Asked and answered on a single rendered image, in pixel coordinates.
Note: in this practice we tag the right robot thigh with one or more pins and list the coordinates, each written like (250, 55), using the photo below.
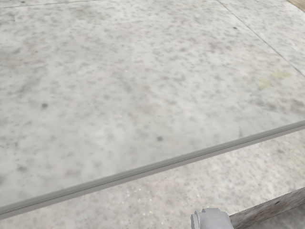
(210, 218)

